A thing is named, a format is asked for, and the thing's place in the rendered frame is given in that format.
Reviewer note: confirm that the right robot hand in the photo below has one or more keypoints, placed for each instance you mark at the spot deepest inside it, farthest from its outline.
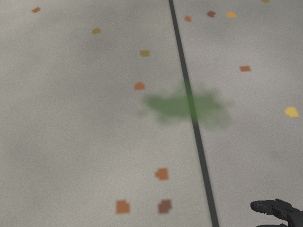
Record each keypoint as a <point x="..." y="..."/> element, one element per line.
<point x="280" y="209"/>

